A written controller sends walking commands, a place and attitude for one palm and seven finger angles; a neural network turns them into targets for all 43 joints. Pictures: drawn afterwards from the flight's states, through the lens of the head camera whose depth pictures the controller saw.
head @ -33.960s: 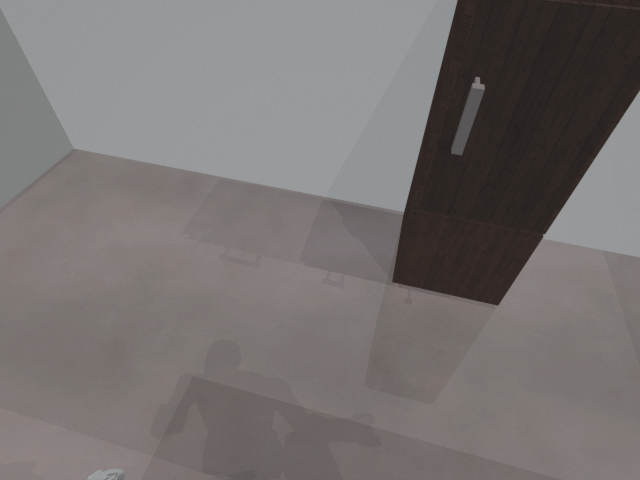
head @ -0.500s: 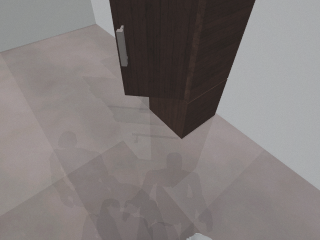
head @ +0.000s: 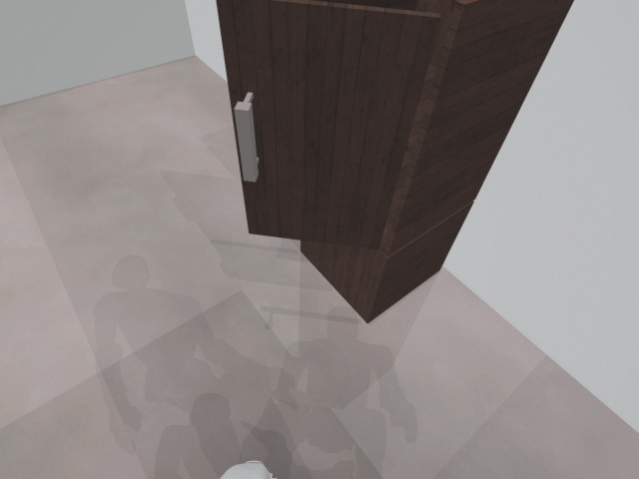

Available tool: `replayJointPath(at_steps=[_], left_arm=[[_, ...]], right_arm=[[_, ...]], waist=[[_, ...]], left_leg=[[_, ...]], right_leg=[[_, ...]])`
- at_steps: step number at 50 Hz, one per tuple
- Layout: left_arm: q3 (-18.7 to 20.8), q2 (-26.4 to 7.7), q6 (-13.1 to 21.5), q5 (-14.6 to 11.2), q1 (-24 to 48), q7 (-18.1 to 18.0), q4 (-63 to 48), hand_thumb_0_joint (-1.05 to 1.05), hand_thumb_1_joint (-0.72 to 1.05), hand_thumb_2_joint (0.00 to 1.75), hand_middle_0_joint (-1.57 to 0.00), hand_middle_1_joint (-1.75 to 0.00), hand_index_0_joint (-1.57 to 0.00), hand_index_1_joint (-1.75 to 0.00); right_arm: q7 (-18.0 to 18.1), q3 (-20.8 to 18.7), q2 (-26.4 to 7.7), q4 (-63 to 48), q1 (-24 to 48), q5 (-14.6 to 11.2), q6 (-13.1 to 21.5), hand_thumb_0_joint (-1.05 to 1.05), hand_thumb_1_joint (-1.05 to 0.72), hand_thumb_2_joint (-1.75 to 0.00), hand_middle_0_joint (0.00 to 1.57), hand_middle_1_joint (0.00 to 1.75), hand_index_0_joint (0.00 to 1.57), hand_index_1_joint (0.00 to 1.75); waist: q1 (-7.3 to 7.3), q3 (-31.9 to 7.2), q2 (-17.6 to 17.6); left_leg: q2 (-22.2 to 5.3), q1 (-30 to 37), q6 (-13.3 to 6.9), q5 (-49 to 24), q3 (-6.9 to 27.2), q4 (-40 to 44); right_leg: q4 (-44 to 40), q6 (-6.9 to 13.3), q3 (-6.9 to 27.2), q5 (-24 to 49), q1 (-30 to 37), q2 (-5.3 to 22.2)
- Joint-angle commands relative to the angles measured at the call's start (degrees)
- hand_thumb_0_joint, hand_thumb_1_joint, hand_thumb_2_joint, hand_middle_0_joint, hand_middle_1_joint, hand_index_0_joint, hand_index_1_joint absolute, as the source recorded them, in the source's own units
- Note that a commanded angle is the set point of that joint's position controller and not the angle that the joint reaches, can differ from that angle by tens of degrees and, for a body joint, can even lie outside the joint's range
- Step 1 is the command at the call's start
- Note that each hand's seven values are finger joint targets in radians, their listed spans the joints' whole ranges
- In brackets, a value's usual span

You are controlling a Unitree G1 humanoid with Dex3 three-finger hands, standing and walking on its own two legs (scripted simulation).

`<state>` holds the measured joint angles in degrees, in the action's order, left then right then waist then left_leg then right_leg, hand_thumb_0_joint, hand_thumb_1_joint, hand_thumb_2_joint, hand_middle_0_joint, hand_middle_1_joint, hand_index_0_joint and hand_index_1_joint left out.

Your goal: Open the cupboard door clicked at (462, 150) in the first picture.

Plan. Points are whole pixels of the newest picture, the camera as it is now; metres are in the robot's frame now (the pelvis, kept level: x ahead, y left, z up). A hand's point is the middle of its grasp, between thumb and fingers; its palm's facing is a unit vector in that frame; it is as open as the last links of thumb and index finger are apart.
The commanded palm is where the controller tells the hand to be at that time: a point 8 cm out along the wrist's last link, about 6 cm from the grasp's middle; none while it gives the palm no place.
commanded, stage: take the last steps up to it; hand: left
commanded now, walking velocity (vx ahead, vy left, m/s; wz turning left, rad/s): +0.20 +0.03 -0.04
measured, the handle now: (250, 138) +0.72 +0.22 -0.01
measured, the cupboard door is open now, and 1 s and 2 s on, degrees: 45 45 45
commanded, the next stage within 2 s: come to a stop and stand still in 0.14 s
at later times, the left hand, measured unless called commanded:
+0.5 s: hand (196, 417) +0.22 +0.21 -0.17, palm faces -0.04 -0.98 -0.22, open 7.3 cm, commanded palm none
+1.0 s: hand (194, 463) +0.16 +0.19 -0.17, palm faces -0.02 -0.97 -0.26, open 7.4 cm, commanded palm none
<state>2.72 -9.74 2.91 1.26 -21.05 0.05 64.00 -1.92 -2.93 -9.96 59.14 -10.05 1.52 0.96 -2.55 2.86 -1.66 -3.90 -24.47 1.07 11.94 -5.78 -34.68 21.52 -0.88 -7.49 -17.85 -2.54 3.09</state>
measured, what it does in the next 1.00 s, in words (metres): walks ahead: left foot, then right foot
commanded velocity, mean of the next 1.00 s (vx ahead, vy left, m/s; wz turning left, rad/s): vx -0.06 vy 0.00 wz -0.01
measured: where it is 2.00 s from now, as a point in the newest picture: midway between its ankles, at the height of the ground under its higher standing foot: outside the picture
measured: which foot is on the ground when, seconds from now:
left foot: up 0.00-0.02, down 0.04-1.00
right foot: down 0.00-0.04, up 0.06-0.40, down 0.42-1.00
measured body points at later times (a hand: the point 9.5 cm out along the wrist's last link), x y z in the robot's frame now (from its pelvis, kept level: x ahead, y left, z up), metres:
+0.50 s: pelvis +0.13 +0.03 -0.01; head +0.15 +0.03 +0.44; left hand +0.22 +0.26 -0.16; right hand +0.11 -0.19 -0.17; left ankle +0.11 +0.12 -0.74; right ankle +0.15 -0.09 -0.74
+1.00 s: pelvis +0.12 +0.01 -0.01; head +0.13 -0.02 +0.44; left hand +0.16 +0.25 -0.15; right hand +0.18 -0.22 -0.17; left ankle +0.11 +0.12 -0.74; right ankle +0.15 -0.09 -0.74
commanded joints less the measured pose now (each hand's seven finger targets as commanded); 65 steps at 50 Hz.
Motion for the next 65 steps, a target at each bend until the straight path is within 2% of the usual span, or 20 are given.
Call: replayJointPath(at_steps=[1, 2, 3, 6, 9, 15, 18, 21, 22, 24, 25, 29, 36, 37, 38, 39, 40, 42, 46, 65], left_arm=[[1.32, -6.05, 0.29, -0.35, 0.22, -0.06, -3.23, 0.00, 0.90, 0.90, -0.20, -0.30, -0.20, -0.30], [0.62, -3.35, 0.23, -0.62, -0.74, 0.21, -4.92, 0.00, 0.90, 0.90, -0.20, -0.30, -0.20, -0.30], [0.55, -3.99, 0.28, -0.28, 1.69, -0.03, -6.68, 0.00, 0.90, 0.90, -0.20, -0.30, -0.20, -0.30], [0.71, -3.43, -0.55, 0.08, 4.15, 0.32, -5.57, 0.00, 0.90, 0.90, -0.20, -0.30, -0.20, -0.30], [0.32, -1.72, -1.47, 0.09, 1.22, 0.59, -4.26, 0.00, 0.90, 0.90, -0.20, -0.30, -0.20, -0.30], [-0.68, -0.70, -2.54, -0.28, 5.15, -0.20, -4.95, 0.00, 0.90, 0.90, -0.20, -0.30, -0.20, -0.30], [-0.33, -3.27, -3.06, -0.36, 3.77, -0.69, -4.27, 0.00, 0.90, 0.90, -0.20, -0.30, -0.20, -0.30], [-0.24, -8.25, -3.07, -0.33, 5.63, -1.10, -5.04, 0.00, 0.90, 0.90, -0.20, -0.30, -0.20, -0.30], [-0.16, -8.94, -3.19, -0.36, 7.08, -1.30, -5.59, 0.00, 0.90, 0.90, -0.20, -0.30, -0.20, -0.30], [0.18, -9.28, -2.93, -0.64, 6.85, -1.81, -6.08, 0.00, 0.90, 0.90, -0.20, -0.30, -0.20, -0.30], [0.37, -9.52, -3.07, -0.65, 6.95, -1.95, -6.51, 0.00, 0.90, 0.90, -0.20, -0.30, -0.20, -0.30], [0.91, -9.60, -3.81, -0.63, 8.87, -2.19, -8.35, 0.00, 0.90, 0.90, -0.20, -0.30, -0.20, -0.30], [0.78, -5.79, -5.09, -0.30, 9.34, -1.88, -9.65, 0.00, 0.90, 0.90, -0.20, -0.30, -0.20, -0.30], [0.72, -5.58, -4.98, -0.19, 8.70, -1.83, -9.30, 0.00, 0.90, 0.90, -0.20, -0.30, -0.20, -0.30], [-0.46, -6.70, -4.32, -0.92, 2.90, -4.12, -7.95, 0.00, 0.90, 0.90, -0.20, -0.30, -0.20, -0.30], [-0.10, -9.67, -3.35, -0.44, 6.33, -3.62, -11.00, 0.00, 0.90, 0.90, -0.20, -0.30, -0.20, -0.30], [-0.03, -10.32, -2.85, -0.39, 7.43, -3.28, -11.81, 0.00, 0.90, 0.90, -0.20, -0.30, -0.20, -0.30], [-0.43, -9.41, -2.45, -0.17, 8.88, -2.66, -12.29, 0.00, 0.90, 0.90, -0.20, -0.30, -0.20, -0.30], [-1.30, -7.29, -2.47, -0.31, 7.73, -2.06, -11.31, 0.00, 0.90, 0.90, -0.20, -0.30, -0.20, -0.30], [-1.83, -6.89, -1.02, -0.84, 5.38, -1.73, -4.40, 0.00, 0.90, 0.90, -0.20, -0.30, -0.20, -0.30]], right_arm=[[1.48, -1.73, -8.87, 0.64, -12.74, 0.38, 2.50, 0.00, -0.90, -0.90, 0.20, 0.30, 0.20, 0.30], [2.30, -3.06, -14.98, 1.47, -19.03, 0.82, 2.32, 0.00, -0.90, -0.90, 0.20, 0.30, 0.20, 0.30], [2.81, -2.65, -15.15, 1.16, -19.77, 0.67, 1.64, 0.00, -0.90, -0.90, 0.20, 0.30, 0.20, 0.30], [3.31, -0.66, -8.26, -1.92, -8.35, 0.21, 2.10, 0.00, -0.90, -0.90, 0.20, 0.30, 0.20, 0.30], [3.67, 0.29, -6.57, -1.39, -7.72, -0.01, 3.18, 0.00, -0.90, -0.90, 0.20, 0.30, 0.20, 0.30], [4.16, 0.83, -5.67, -0.28, -7.43, 0.17, 2.45, 0.00, -0.90, -0.90, 0.20, 0.30, 0.20, 0.30], [4.52, 0.80, -6.04, 0.40, -5.16, -0.35, 1.32, 0.00, -0.90, -0.90, 0.20, 0.30, 0.20, 0.30], [3.90, 0.76, -3.98, 1.20, -7.78, -1.10, 0.25, 0.00, -0.90, -0.90, 0.20, 0.30, 0.20, 0.30], [3.75, 0.69, -3.65, 1.37, -8.89, -1.07, -0.29, 0.00, -0.90, -0.90, 0.20, 0.30, 0.20, 0.30], [4.05, 0.05, -5.49, 1.74, -10.18, -0.96, -0.96, 0.00, -0.90, -0.90, 0.20, 0.30, 0.20, 0.30], [4.07, -0.26, -5.78, 1.60, -10.57, -1.09, -1.16, 0.00, -0.90, -0.90, 0.20, 0.30, 0.20, 0.30], [4.09, -0.71, -5.43, 0.54, -10.81, -0.89, -2.20, 0.00, -0.90, -0.90, 0.20, 0.30, 0.20, 0.30], [3.96, -0.94, -7.48, -1.96, -5.54, -0.08, -2.17, 0.00, -0.90, -0.90, 0.20, 0.30, 0.20, 0.30], [3.86, -0.79, -6.97, -2.05, -4.87, -0.15, -2.09, 0.00, -0.90, -0.90, 0.20, 0.30, 0.20, 0.30], [3.46, -1.13, -9.35, -6.28, -0.02, -1.77, -0.78, 0.00, -0.90, -0.90, 0.20, 0.30, 0.20, 0.30], [2.96, -0.56, -5.52, -7.55, -4.26, -0.93, -1.19, 0.00, -0.90, -0.90, 0.20, 0.30, 0.20, 0.30], [2.73, -0.23, -4.52, -7.76, -6.45, -0.90, -1.32, 0.00, -0.90, -0.90, 0.20, 0.30, 0.20, 0.30], [2.61, 0.17, -3.45, -8.13, -9.17, -0.56, -1.16, 0.00, -0.90, -0.90, 0.20, 0.30, 0.20, 0.30], [2.63, 0.51, -5.99, -8.99, -7.02, -0.49, -0.79, 0.00, -0.90, -0.90, 0.20, 0.30, 0.20, 0.30], [3.00, 2.67, -4.53, 0.62, -9.89, -0.42, 0.50, 0.00, -0.90, -0.90, 0.20, 0.30, 0.20, 0.30]], waist=[[7.67, -3.25, 6.89], [8.89, -7.20, 20.66], [9.18, -7.40, 15.42], [4.32, -0.17, 10.57], [2.07, -3.27, 7.47], [1.94, -2.43, 4.22], [0.27, -2.96, 6.70], [1.94, -1.47, 3.02], [2.55, -0.10, 2.17], [2.54, -6.65, -4.48], [2.61, -8.11, -4.08], [2.87, -7.25, -1.91], [1.34, -1.71, 6.99], [1.08, -1.59, 5.31], [-0.20, -3.91, 6.88], [2.45, -7.08, 6.20], [3.58, -7.95, 3.30], [5.05, -6.31, 3.32], [3.77, 0.39, 0.93], [2.92, 0.05, 1.33]], left_leg=[[-4.55, 26.84, -3.88, 0.11, 7.39, 10.06], [-17.64, 32.96, -9.50, 1.83, 24.89, 16.32], [-21.24, 28.96, -12.90, 6.53, 30.20, 20.26], [-16.61, 12.96, -11.14, 8.53, 20.54, 24.03], [-13.35, 12.68, -10.03, -6.19, 11.67, 22.98], [-11.85, 10.43, -9.95, -21.20, 7.35, 19.64], [-9.23, 8.90, -6.78, -20.36, 5.78, 14.17], [-2.44, 6.92, -1.48, -4.10, 4.07, 11.85], [-1.73, 7.10, -1.02, -6.70, 3.99, 11.86], [-1.61, 11.66, -0.77, -14.29, 2.73, 7.43], [-1.43, 12.87, -0.65, -15.99, 2.23, 5.90], [-1.82, 13.26, -0.79, -16.64, 2.79, 3.80], [-8.23, 5.83, -5.61, -7.84, 8.59, 13.93], [-7.39, 5.23, -5.24, -3.93, 7.83, 13.94], [-7.83, 9.49, -2.48, -12.40, 2.72, 3.17], [-2.39, 8.72, -1.59, -1.06, 2.93, 2.49], [-1.20, 10.33, -1.65, 4.21, 2.22, 2.74], [-0.97, 13.51, -2.68, 3.79, 2.94, 5.16], [-3.26, 9.01, -3.74, 5.47, 5.88, 11.20], [-2.48, 12.62, -2.14, 1.66, 3.79, 15.76]], right_leg=[[15.06, 3.80, 2.38, 7.48, -19.36, 5.48], [32.66, 1.30, -2.07, -14.32, -29.03, -1.29], [42.98, 2.39, 3.33, -17.15, -31.38, -1.12], [48.99, 2.15, 7.12, -5.67, -31.83, 4.10], [40.99, 1.01, 5.96, -2.27, -26.50, 4.00], [20.22, 0.02, 4.55, 1.76, -15.82, 1.80], [8.57, -0.10, 4.31, 8.50, -7.61, 0.66], [4.59, 3.42, 11.60, 25.35, -6.77, 7.21], [6.46, 4.33, 11.48, 29.51, -7.94, 7.80], [9.20, 5.36, 11.39, 38.89, -5.60, 8.20], [9.68, 5.78, 11.30, 40.92, -5.52, 8.76], [9.72, 6.29, 11.14, 36.65, -8.50, 8.76], [13.04, 2.04, 6.36, 6.59, -10.08, 0.57], [11.40, 2.27, 7.00, 6.21, -9.25, 0.71], [9.37, 2.76, 9.23, 18.10, -12.11, 5.04], [8.44, 5.44, 14.43, 15.18, -11.85, 7.28], [6.45, 6.83, 16.27, 10.01, -13.75, 8.40], [5.62, 6.38, 14.25, 5.80, -17.50, 6.56], [4.38, 3.81, 11.51, 1.57, -17.33, 2.34], [-0.92, 3.82, 11.48, 6.63, -10.34, 3.85]])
